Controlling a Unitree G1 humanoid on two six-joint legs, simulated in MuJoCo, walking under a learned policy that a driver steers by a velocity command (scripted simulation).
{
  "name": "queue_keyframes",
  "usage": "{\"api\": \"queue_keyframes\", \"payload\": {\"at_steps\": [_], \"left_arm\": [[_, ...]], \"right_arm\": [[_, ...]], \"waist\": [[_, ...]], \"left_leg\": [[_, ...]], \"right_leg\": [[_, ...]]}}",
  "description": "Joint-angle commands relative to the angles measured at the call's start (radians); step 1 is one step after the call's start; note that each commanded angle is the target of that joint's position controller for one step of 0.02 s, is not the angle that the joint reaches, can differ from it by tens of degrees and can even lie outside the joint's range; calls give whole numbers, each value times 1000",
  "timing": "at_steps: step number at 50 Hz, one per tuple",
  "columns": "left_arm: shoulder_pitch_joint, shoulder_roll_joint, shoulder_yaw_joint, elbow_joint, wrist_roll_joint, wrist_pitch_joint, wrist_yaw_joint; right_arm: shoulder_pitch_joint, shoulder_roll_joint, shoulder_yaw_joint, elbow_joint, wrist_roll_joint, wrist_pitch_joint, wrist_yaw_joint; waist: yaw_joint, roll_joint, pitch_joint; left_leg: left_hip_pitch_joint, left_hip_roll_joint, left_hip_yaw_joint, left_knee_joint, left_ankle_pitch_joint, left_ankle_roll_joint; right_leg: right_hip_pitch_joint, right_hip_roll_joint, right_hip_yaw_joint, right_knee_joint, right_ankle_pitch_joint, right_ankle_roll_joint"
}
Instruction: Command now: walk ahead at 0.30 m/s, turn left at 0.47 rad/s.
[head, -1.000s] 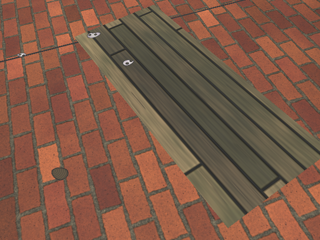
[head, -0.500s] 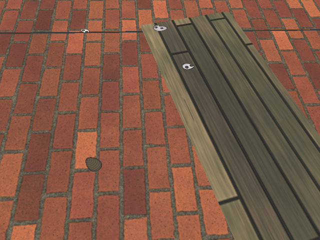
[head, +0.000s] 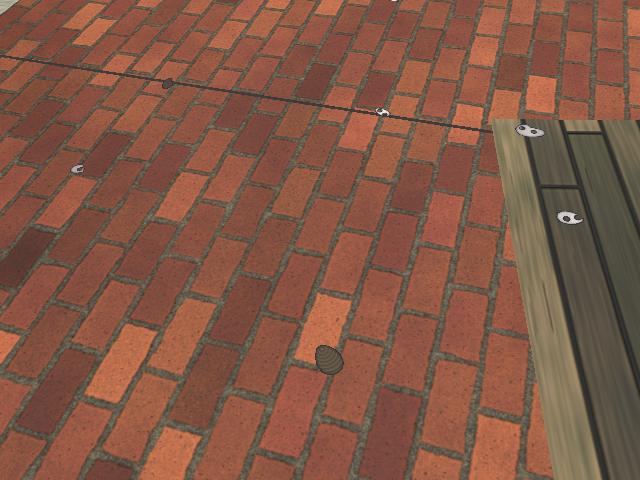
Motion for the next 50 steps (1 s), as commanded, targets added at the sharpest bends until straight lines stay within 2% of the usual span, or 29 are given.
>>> {"api": "queue_keyframes", "payload": {"at_steps": [1,5,7,8,9,10,11,12,13,15,17,20,23,26,28,30,31,32,33,34,35,36,37,38,39,40,43,47,50], "left_arm": [[31,206,53,-40,-6,-22,-8],[35,228,59,-18,-25,-35,-46],[16,225,55,-6,-42,-31,-59],[26,192,41,4,-36,-33,-63],[13,130,17,4,-18,-39,-68],[-10,45,-13,-64,17,-58,-76],[-49,126,9,-77,-17,-76,-70],[-75,182,25,-83,-43,-84,-72],[-69,177,24,-69,-48,-84,-75],[-50,163,25,-45,-23,-75,-78],[-28,124,16,-29,-24,-62,-84],[-67,90,5,-44,-29,-48,-80],[-152,68,-7,-77,-23,-50,-90],[-235,55,-18,-117,-23,-53,-108],[-260,64,-16,-141,-23,-56,-121],[-237,92,-4,-154,-22,-54,-129],[-187,118,10,-150,-22,-48,-127],[-75,158,31,-130,-24,-43,-122],[74,209,59,-102,-27,-37,-107],[193,317,88,-92,-21,-27,-87],[174,305,77,-108,-34,-34,-87],[169,239,59,-108,-25,-37,-84],[121,212,51,-108,-23,-41,-80],[52,191,43,-120,-22,-43,-78],[-2,161,34,-135,-13,-45,-75],[-34,154,30,-152,-3,-45,-71],[-43,167,35,-145,-9,-50,-58],[3,193,43,-122,-21,-41,-40],[70,204,47,-99,-28,-28,-35]], "right_arm": [[-147,-14,15,-129,-2,-43,12],[-113,-24,21,-109,3,-61,26],[-31,-27,17,-74,5,-65,28],[55,-51,4,-40,8,-63,21],[174,-94,-15,-14,10,-62,12],[260,-226,-37,-20,-8,-60,-2],[267,-215,-35,-21,-8,-77,7],[223,-151,-13,-23,-9,-95,14],[175,-101,3,-23,-12,-106,16],[90,-59,20,-29,-17,-113,15],[72,-59,17,-25,-26,-124,8],[92,-63,12,0,-33,-137,1],[99,-79,9,23,-27,-144,-6],[144,-95,2,62,-15,-142,-11],[155,-105,-2,79,-8,-129,-14],[146,-132,-9,80,-10,-112,-23],[145,-147,-13,78,-11,-101,-30],[141,-157,-14,75,-14,-90,-36],[134,-156,-9,68,-11,-88,-43],[216,-68,20,26,-36,-106,-35],[242,-9,52,16,-36,-144,-15],[110,-96,29,-11,6,-173,3],[41,-99,33,-40,25,-188,8],[17,-88,35,-44,5,-194,2],[24,-97,27,-39,-17,-188,-5],[47,-96,24,-36,-24,-175,-5],[67,-65,32,-33,-39,-145,-10],[-96,-16,53,-72,-39,-148,-10],[-190,-26,51,-92,-17,-160,3]], "waist": [[50,-185,16],[26,-188,52],[-37,-154,41],[-79,-124,6],[-141,-46,-66],[-142,266,-147],[-171,213,-135],[-152,156,-44],[-125,138,8],[-75,103,61],[-52,84,55],[-61,39,67],[-83,43,95],[-110,22,125],[-106,22,119],[-74,58,62],[-44,85,10],[18,92,-62],[103,60,-138],[83,-150,-274],[42,-225,-434],[99,-135,-357],[77,-83,-208],[25,-1,-103],[-16,-9,-56],[-47,-44,-36],[-71,-64,-10],[-9,-80,15],[38,-99,1]], "left_leg": [[-106,28,27,-162,-5,15],[123,9,88,-369,-18,72],[305,-18,119,-519,80,107],[457,-39,119,-546,77,126],[640,34,8,-569,72,154],[846,306,-419,-637,56,274],[785,389,-631,-742,-114,399],[725,356,-552,-762,-188,381],[663,309,-442,-776,-175,348],[548,250,-283,-822,20,299],[506,225,-169,-851,210,281],[482,205,-27,-868,346,263],[437,190,77,-903,349,237],[497,221,119,-901,382,226],[585,243,142,-850,510,212],[657,248,172,-725,870,188],[685,245,185,-621,1059,174],[665,231,198,-452,1163,158],[520,199,217,-219,1090,124],[113,94,206,180,500,65],[-131,-90,7,436,-266,38],[-236,-26,-105,470,-213,62],[-261,19,-85,398,-131,82],[-227,59,-70,293,-75,84],[-158,88,-67,218,-37,76],[-101,98,-67,195,-16,65],[-54,102,-28,74,37,14],[1,55,-5,-249,315,-15],[60,6,-12,-399,399,-19]], "right_leg": [[124,-235,214,-202,-164,-173],[0,-229,150,-190,-122,-179],[-74,-223,121,-117,-107,-162],[-142,-199,91,-32,-63,-138],[-233,-135,8,184,-20,-82],[-528,-10,-82,584,-270,10],[-688,17,46,787,-362,17],[-745,-39,88,848,-290,-7],[-743,-72,90,834,-186,-23],[-671,-105,104,753,-47,-14],[-626,-96,100,728,55,4],[-615,-57,131,587,174,27],[-528,-26,84,382,321,20],[-510,-14,60,266,352,-12],[-515,2,42,223,295,-41],[-445,55,-13,222,192,-79],[-374,91,-42,236,129,-100],[-227,130,-59,232,98,-127],[34,136,-19,182,145,-169],[460,-111,386,205,111,-307],[633,-290,897,24,-75,-452],[581,-260,823,-48,-146,-386],[426,-226,684,-68,-123,-340],[249,-184,586,-85,-33,-312],[124,-146,511,-106,65,-299],[34,-121,480,-132,116,-301],[-116,-86,382,-161,245,-309],[-184,-8,295,-134,186,-243],[-138,-24,348,-93,106,-221]]}}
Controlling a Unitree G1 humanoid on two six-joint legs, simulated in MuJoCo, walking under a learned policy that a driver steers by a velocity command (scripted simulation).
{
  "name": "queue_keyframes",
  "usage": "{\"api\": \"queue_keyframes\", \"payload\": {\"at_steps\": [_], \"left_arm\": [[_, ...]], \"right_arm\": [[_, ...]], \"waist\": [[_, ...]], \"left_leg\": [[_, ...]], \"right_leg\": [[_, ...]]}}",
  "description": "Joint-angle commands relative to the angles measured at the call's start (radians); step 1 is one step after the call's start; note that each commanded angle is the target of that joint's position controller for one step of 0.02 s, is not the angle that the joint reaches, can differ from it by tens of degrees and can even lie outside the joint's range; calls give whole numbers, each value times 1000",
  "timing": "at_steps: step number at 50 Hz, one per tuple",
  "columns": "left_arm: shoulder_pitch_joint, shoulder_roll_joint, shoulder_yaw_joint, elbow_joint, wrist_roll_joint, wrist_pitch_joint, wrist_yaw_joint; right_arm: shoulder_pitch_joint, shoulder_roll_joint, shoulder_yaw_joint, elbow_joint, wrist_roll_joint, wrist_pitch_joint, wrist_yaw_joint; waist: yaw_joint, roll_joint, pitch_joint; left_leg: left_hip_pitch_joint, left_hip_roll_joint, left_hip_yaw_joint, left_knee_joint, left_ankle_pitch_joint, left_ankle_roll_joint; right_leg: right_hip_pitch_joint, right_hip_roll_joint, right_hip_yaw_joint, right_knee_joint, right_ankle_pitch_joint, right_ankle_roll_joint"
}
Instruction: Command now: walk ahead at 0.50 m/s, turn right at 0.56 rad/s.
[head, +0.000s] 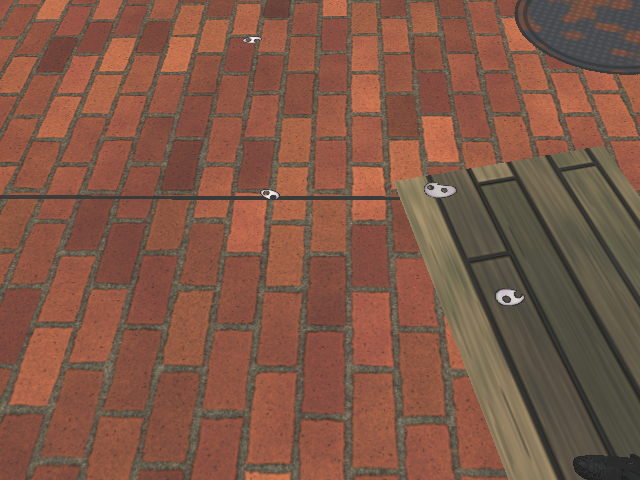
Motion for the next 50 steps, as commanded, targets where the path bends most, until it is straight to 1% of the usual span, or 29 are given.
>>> {"api": "queue_keyframes", "payload": {"at_steps": [1,4,5,6,7,8,9,10,11,12,13,15,19,23,27,28,30,31,32,33,34,35,36,37,38,40,42,45,50], "left_arm": [[22,173,49,-46,-11,-2,12],[25,163,48,-45,-6,6,14],[12,152,46,-49,-4,9,13],[16,113,33,-53,1,7,10],[35,41,8,-69,16,2,5],[160,2,-8,-105,-15,-10,3],[141,115,12,-80,-28,-8,9],[32,167,28,-92,-20,-2,10],[-20,156,29,-103,-7,4,12],[-53,144,32,-117,2,4,9],[-50,127,33,-122,-5,7,2],[-43,87,28,-124,-11,19,-4],[-110,54,17,-151,0,28,-10],[-213,34,6,-167,-2,15,-35],[-306,38,5,-205,-7,11,-58],[-312,44,8,-213,-2,11,-61],[-223,85,32,-202,15,9,-62],[-77,126,57,-163,18,7,-56],[44,181,80,-134,21,14,-36],[65,278,82,-130,29,21,-10],[64,250,64,-170,38,12,-18],[42,188,50,-158,35,11,-27],[-20,156,40,-140,16,6,-28],[-73,121,28,-136,8,2,-26],[-117,110,22,-135,13,2,-23],[-160,110,22,-124,35,-4,-22],[-186,105,20,-102,39,-14,-18],[-198,102,18,-68,40,-4,-6],[-176,86,4,-9,40,17,-6]], "right_arm": [[-91,-77,-19,-81,18,-23,10],[-57,-117,-41,-77,25,-34,20],[1,-125,-50,-62,25,-38,19],[89,-151,-65,-46,16,-43,12],[228,-204,-80,-39,0,-45,3],[303,-285,-100,1,-14,-30,9],[283,-190,-84,-12,7,-25,15],[245,-133,-67,-19,11,-19,10],[199,-114,-58,-21,1,-13,8],[170,-92,-51,-13,-2,-9,6],[157,-79,-45,-7,-7,-10,3],[152,-71,-46,12,2,-17,3],[162,-118,-64,53,3,-18,2],[164,-146,-70,83,10,-5,-4],[206,-181,-80,120,29,12,-4],[204,-187,-82,126,35,19,-5],[199,-216,-89,131,46,33,-12],[185,-213,-85,129,51,37,-15],[196,-181,-71,121,40,30,-16],[278,-39,-27,84,-35,17,-2],[347,-98,-16,107,1,4,13],[226,-176,-42,109,44,6,16],[158,-156,-34,81,48,9,10],[133,-142,-32,94,30,17,-4],[142,-145,-36,97,21,30,-11],[201,-118,-34,117,17,58,-19],[213,-86,-27,124,8,72,-28],[157,-60,-17,122,3,82,-30],[68,-79,-24,113,8,95,-26]], "waist": [[14,-111,-43],[-20,-147,-55],[-57,-156,-67],[-103,-144,-119],[-155,-18,-255],[-95,323,-349],[-123,212,-282],[-153,114,-164],[-140,49,-104],[-127,47,-53],[-106,77,-35],[-94,95,-24],[-96,50,-6],[-129,34,15],[-147,30,47],[-136,28,51],[-70,61,-24],[14,47,-104],[74,4,-175],[-20,-316,-298],[4,-260,-581],[45,-117,-489],[16,-97,-324],[-13,-38,-232],[-51,-49,-188],[-103,-76,-177],[-121,-87,-173],[-103,-115,-174],[-70,-124,-117]], "left_leg": [[195,-77,45,-127,78,-4],[246,-82,20,-184,-39,37],[324,-85,35,-217,-57,62],[476,-54,24,-235,-71,99],[717,122,-145,-232,-153,166],[982,335,-634,-344,-403,332],[945,339,-707,-391,-626,322],[844,291,-533,-397,-580,277],[740,243,-394,-402,-428,251],[664,202,-293,-420,-305,245],[609,174,-210,-444,-230,234],[570,153,-109,-484,-149,241],[592,176,14,-522,2,269],[610,151,157,-525,64,239],[688,180,224,-503,128,215],[701,182,239,-460,267,207],[721,170,264,-280,657,184],[674,137,289,-106,696,156],[503,91,302,117,515,108],[139,-48,287,499,-594,45],[53,-108,56,724,-740,27],[30,-54,13,727,-640,30],[-23,-16,46,650,-565,35],[-4,12,54,583,-509,28],[70,26,49,535,-467,22],[210,21,57,468,-413,9],[266,14,66,345,-368,-3],[321,9,68,160,-248,-4],[392,-10,67,-50,-211,20]], "right_leg": [[-103,-210,186,-75,82,-138],[-11,-248,288,26,61,-108],[-15,-237,293,73,73,-90],[-49,-192,261,184,92,-57],[-155,-125,169,468,-44,-16],[-503,-3,34,785,-384,45],[-625,-91,52,916,-330,62],[-650,-123,33,948,-232,70],[-621,-154,7,933,-161,78],[-605,-178,8,887,-114,82],[-562,-202,1,856,-85,84],[-536,-215,-29,812,-67,90],[-586,-232,-40,658,36,112],[-527,-222,-98,428,225,98],[-489,-203,-153,294,204,56],[-458,-183,-168,262,162,40],[-293,-102,-219,223,90,-1],[-90,-63,-225,145,185,-34],[162,-101,-152,119,386,-68],[519,-391,201,249,968,-190],[628,-575,546,143,851,-372],[519,-503,396,98,833,-318],[387,-446,264,81,779,-266],[248,-404,205,49,734,-226],[120,-381,161,12,725,-212],[-39,-357,88,-45,734,-207],[-102,-332,19,-63,756,-202],[-113,-301,-30,-74,637,-173],[-117,-308,27,-82,237,-144]]}}
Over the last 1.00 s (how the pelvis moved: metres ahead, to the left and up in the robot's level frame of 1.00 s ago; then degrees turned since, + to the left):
0.46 0.02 0.00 -17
